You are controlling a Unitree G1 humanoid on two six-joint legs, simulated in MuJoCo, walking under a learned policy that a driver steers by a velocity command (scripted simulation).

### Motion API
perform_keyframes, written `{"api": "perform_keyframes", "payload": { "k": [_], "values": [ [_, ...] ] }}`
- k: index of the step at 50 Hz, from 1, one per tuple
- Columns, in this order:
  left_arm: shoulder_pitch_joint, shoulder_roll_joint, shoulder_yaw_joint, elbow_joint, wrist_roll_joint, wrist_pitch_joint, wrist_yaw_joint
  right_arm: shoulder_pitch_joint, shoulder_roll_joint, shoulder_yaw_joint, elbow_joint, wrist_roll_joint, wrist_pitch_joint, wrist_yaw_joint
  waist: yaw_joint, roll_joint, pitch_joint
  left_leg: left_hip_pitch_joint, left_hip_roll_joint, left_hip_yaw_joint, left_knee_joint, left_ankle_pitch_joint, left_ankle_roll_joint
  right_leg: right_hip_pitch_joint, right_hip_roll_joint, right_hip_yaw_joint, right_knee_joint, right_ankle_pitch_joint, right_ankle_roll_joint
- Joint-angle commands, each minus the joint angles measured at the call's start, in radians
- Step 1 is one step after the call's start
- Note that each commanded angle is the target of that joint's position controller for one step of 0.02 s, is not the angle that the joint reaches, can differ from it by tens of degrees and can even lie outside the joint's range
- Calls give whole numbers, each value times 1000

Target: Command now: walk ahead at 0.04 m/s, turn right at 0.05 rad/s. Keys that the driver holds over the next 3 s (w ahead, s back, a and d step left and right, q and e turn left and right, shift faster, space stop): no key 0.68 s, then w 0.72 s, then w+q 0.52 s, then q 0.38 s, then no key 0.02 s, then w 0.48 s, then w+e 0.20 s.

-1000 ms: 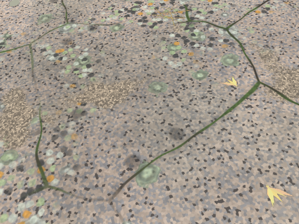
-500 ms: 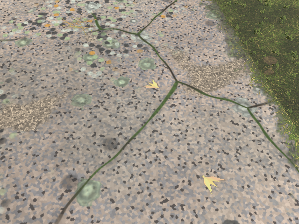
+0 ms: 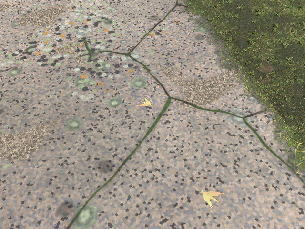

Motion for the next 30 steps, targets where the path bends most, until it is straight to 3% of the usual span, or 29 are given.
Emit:
{"api": "perform_keyframes", "payload": {
  "k": [1,13,30],
  "values": [
    [3,139,42,-55,-8,-14,5,-10,-110,-22,-27,8,-12,-2,16,-15,-50,6,6,-1,-42,255,13,38,-69,70,-75,359,-34],
    [21,129,46,26,-8,-12,3,-6,-113,-21,55,10,17,-24,6,-17,-34,43,5,0,-52,242,17,17,-55,46,-84,363,-21],
    [53,125,37,179,-14,-16,18,17,-87,-17,161,9,24,-37,5,-12,9,23,-10,8,-79,182,17,-3,-41,22,-114,253,-4]
  ]
}}
Next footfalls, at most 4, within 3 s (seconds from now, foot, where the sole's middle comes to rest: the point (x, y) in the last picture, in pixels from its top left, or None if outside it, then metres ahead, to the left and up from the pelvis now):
1.36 right None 0.40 -0.10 -0.77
1.90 left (121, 194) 0.69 0.17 -0.77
2.38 right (143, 152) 0.92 0.07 -0.77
2.80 left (92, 165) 0.85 0.33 -0.77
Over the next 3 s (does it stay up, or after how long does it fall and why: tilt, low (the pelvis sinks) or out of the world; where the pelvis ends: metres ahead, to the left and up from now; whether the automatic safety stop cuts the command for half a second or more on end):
stays up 0.90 0.25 0.01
